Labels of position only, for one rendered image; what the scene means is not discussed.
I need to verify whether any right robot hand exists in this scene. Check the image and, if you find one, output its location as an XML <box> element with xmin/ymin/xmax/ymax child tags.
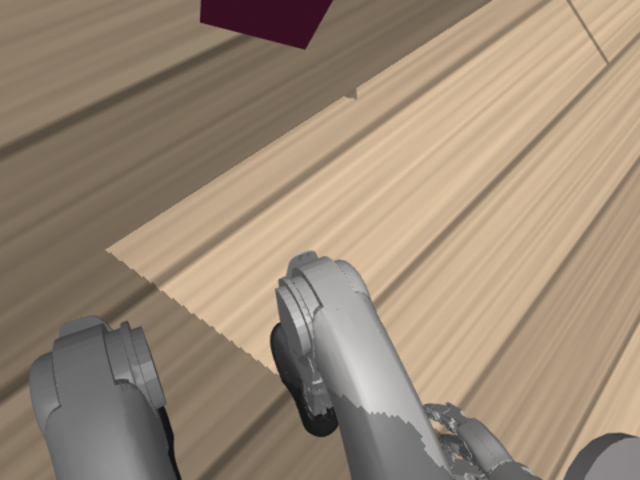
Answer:
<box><xmin>423</xmin><ymin>402</ymin><xmax>515</xmax><ymax>480</ymax></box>

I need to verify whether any right robot foot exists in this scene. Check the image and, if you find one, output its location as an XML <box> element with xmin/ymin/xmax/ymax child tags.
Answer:
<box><xmin>270</xmin><ymin>322</ymin><xmax>338</xmax><ymax>437</ymax></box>

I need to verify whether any left robot foot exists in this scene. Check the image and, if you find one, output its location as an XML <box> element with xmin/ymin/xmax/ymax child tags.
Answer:
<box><xmin>158</xmin><ymin>406</ymin><xmax>182</xmax><ymax>480</ymax></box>

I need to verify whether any right robot arm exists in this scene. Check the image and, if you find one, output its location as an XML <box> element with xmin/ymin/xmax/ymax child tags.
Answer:
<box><xmin>488</xmin><ymin>462</ymin><xmax>542</xmax><ymax>480</ymax></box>

